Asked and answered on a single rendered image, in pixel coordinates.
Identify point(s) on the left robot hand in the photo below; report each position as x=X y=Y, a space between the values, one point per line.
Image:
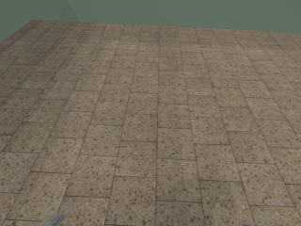
x=53 y=220

